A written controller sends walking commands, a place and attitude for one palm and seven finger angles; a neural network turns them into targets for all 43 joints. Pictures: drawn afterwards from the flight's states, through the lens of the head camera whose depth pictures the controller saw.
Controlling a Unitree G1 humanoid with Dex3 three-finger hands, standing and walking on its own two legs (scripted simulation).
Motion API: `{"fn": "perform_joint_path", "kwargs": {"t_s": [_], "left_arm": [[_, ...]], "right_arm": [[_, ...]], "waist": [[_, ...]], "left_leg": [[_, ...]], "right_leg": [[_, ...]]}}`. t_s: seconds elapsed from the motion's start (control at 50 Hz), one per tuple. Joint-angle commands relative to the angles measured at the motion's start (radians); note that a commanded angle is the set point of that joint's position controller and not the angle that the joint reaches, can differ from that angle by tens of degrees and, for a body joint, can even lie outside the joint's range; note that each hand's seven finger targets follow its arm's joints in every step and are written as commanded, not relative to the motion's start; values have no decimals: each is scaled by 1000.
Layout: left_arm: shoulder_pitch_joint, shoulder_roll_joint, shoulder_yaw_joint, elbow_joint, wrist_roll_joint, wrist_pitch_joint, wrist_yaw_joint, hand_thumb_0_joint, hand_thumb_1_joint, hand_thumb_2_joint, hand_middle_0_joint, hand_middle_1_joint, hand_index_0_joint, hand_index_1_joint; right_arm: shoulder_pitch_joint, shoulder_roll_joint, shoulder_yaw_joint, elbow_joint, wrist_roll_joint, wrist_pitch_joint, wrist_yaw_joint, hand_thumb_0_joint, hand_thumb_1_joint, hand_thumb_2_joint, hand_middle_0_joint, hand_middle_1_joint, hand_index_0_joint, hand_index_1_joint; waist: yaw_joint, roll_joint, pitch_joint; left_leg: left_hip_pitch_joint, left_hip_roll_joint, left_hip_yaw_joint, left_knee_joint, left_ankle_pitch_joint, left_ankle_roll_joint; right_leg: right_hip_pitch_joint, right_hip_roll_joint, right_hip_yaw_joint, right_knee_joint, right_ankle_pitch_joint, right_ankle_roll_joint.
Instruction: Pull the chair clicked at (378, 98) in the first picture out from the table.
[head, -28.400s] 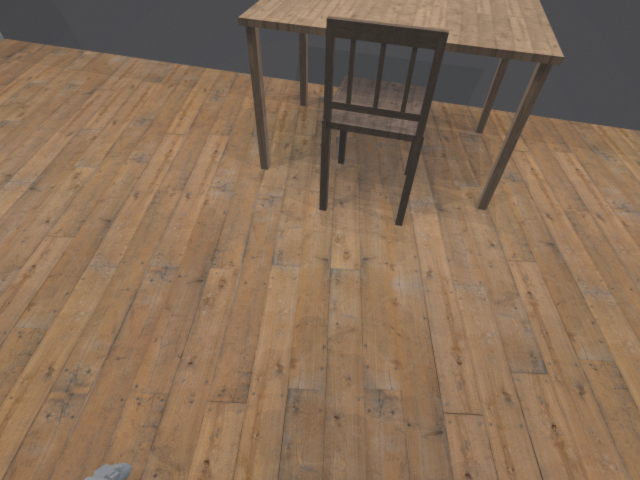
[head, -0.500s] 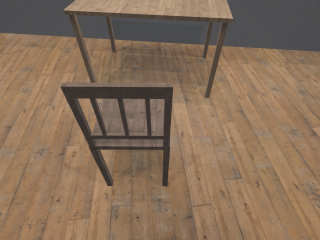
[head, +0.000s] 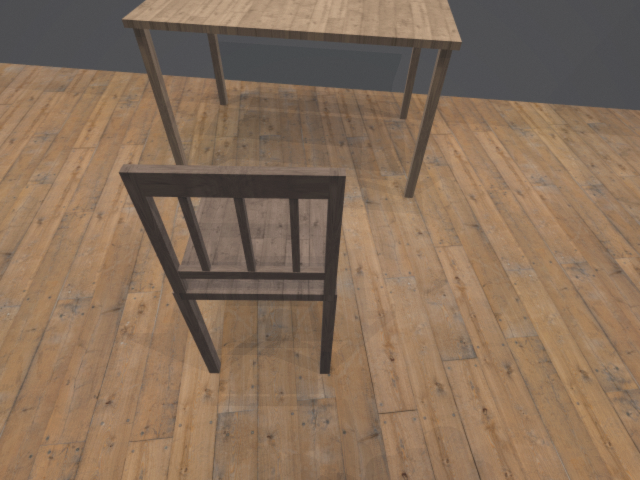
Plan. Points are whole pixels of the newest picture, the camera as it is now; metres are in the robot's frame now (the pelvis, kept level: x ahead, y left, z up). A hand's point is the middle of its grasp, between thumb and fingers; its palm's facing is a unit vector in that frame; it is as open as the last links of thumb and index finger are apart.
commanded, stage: let the arm hang, fingers relaxed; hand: left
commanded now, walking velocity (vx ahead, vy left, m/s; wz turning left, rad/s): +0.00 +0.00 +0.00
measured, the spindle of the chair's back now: (245, 235) +0.58 +0.18 -0.11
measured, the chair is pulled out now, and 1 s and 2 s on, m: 0.71 0.71 0.71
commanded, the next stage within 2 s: look to check the result in 0.02 s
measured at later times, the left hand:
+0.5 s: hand out of the picture -0.01 +0.15 -0.17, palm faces +0.03 -0.99 -0.17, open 7.4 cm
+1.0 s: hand out of the picture -0.01 +0.15 -0.17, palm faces +0.04 -0.99 -0.16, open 7.4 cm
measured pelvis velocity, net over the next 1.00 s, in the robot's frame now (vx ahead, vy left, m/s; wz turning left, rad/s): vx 0.00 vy -0.01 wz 0.00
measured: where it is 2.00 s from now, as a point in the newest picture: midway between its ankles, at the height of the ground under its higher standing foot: outside the picture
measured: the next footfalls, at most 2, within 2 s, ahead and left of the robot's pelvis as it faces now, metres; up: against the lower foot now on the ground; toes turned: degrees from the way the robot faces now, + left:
none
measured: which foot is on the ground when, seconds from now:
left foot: down 0.00-1.00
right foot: down 0.00-1.00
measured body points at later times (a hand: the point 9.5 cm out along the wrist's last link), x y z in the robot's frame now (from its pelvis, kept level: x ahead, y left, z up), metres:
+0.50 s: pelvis +0.01 +0.00 +0.00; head +0.02 +0.00 +0.45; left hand -0.01 +0.21 -0.16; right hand -0.02 -0.20 -0.16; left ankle +0.03 +0.12 -0.74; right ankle +0.01 -0.10 -0.74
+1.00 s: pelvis +0.00 -0.01 +0.00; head +0.02 -0.01 +0.45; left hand -0.01 +0.20 -0.16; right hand -0.03 -0.20 -0.16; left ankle +0.03 +0.12 -0.74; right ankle +0.01 -0.10 -0.74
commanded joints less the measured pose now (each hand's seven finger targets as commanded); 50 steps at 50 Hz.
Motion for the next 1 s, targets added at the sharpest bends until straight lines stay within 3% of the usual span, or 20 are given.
{"fn": "perform_joint_path", "kwargs": {"t_s": [0.0,0.26,0.32,0.46,0.68,0.74,0.86,0.98], "left_arm": [[76,95,21,-23,1,-17,6,0,900,900,-200,-300,-200,-300],[70,94,23,-25,1,-17,7,0,900,900,-200,-300,-200,-300],[70,95,23,-27,2,-16,7,0,900,900,-200,-300,-200,-300],[70,100,24,-29,1,-20,7,0,900,900,-200,-300,-200,-300],[71,98,22,-24,0,-21,8,0,900,900,-200,-300,-200,-300],[68,100,23,-25,0,-19,7,0,900,900,-200,-300,-200,-300],[68,98,24,-24,0,-21,6,0,900,900,-200,-300,-200,-300],[70,93,24,-22,0,-20,6,0,900,900,-200,-300,-200,-300]], "right_arm": [[86,-72,-9,-14,0,-20,-11,0,-900,-900,200,300,200,300],[81,-73,-13,-12,0,-19,-12,0,-900,-900,200,300,200,300],[77,-73,-13,-12,-1,-17,-11,0,-900,-900,200,300,200,300],[77,-74,-11,-9,2,-22,-12,0,-900,-900,200,300,200,300],[71,-70,-11,-1,3,-15,-12,0,-900,-900,200,300,200,300],[75,-75,-10,-2,1,-17,-13,0,-900,-900,200,300,200,300],[75,-74,-10,-1,2,-20,-14,0,-900,-900,200,300,200,300],[73,-69,-9,0,3,-17,-15,0,-900,-900,200,300,200,300]], "waist": [[4,27,73],[2,8,61],[3,16,84],[3,4,38],[2,9,88],[0,28,69],[2,-3,55],[4,15,83]], "left_leg": [[-17,77,-80,-101,13,51],[-7,79,-83,-108,6,53],[-18,78,-82,-116,-24,53],[13,77,-75,-99,63,52],[6,74,-68,-99,22,49],[6,75,-74,-100,26,49],[13,78,-75,-100,48,51],[10,79,-74,-105,21,52]], "right_leg": [[-59,-104,102,-118,17,-37],[-51,-104,99,-117,21,-32],[-67,-102,102,-121,1,-33],[-31,-110,102,-113,66,-31],[-61,-107,110,-139,21,-35],[-48,-107,108,-128,29,-35],[-34,-109,105,-126,51,-35],[-57,-105,105,-136,29,-36]]}}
